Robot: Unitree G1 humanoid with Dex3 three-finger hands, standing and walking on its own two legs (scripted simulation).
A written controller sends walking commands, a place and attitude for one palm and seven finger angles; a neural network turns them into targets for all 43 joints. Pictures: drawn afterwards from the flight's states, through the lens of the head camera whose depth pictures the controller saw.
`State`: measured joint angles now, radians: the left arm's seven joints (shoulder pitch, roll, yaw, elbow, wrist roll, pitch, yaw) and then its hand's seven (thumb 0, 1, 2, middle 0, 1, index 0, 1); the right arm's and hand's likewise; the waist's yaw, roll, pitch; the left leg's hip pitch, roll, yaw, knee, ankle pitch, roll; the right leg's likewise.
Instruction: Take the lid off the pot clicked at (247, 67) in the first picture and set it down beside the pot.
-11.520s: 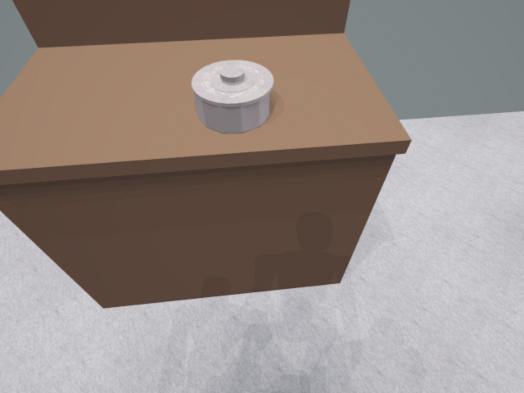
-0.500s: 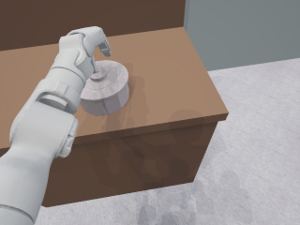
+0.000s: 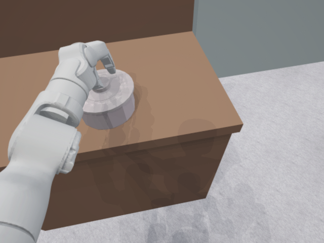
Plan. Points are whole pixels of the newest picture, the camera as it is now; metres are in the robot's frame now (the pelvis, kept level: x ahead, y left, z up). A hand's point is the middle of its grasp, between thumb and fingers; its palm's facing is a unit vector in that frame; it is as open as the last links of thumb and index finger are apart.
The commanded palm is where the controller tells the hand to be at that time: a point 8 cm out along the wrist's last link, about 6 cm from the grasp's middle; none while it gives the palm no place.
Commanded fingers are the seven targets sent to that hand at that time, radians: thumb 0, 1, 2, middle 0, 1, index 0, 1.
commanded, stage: lower the open fingers around the knob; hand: left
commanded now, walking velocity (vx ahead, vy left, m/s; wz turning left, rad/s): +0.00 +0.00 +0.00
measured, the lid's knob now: (100, 84) +0.52 +0.14 +0.11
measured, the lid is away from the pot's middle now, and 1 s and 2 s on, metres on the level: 0.00 0.00 0.00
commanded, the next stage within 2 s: close the fingers and squeeze the knob in 0.70 s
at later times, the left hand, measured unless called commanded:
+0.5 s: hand (95, 83) +0.48 +0.14 +0.15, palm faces -0.41 -0.11 -0.90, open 10.2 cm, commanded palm +0.48 +0.15 +0.20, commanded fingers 0.00 -0.35 1.55 -0.85 -0.08 -0.85 -0.08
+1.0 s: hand (95, 85) +0.48 +0.14 +0.15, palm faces -0.42 -0.13 -0.90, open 10.2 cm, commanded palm +0.49 +0.15 +0.20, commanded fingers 0.00 0.03 0.88 -0.46 -0.97 -0.46 -0.97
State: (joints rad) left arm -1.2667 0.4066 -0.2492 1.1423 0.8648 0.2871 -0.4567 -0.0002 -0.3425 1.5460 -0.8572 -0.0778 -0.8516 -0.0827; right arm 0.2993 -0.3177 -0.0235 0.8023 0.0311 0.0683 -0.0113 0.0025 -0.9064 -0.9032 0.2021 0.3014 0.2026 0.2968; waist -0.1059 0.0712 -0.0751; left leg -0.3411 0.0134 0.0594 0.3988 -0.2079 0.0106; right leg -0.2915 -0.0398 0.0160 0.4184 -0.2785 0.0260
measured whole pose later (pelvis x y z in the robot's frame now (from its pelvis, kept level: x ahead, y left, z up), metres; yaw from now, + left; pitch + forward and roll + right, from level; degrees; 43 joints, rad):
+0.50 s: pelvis -0.01 +0.00 +0.00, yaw +0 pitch +9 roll +1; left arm -1.25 0.40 -0.28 1.17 0.87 0.25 -0.39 0.00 -0.34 1.55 -0.86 -0.08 -0.84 -0.08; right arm 0.29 -0.29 -0.01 0.80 0.03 0.09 -0.02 0.00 -0.91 -0.90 0.20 0.30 0.20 0.30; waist -0.11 0.06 -0.08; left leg -0.38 0.01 0.05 0.43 -0.21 0.01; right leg -0.32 -0.04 0.01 0.44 -0.28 0.03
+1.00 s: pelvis -0.01 +0.00 +0.00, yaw +0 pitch +9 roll +0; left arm -1.26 0.43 -0.26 1.22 0.87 0.24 -0.39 0.00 -0.13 1.10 -0.57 -0.60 -0.58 -0.61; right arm 0.29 -0.30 -0.01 0.80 0.04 0.09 -0.03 0.00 -0.91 -0.90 0.20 0.30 0.20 0.30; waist -0.14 0.05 -0.07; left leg -0.39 0.02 0.05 0.44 -0.21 0.01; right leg -0.33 -0.04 0.01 0.45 -0.28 0.03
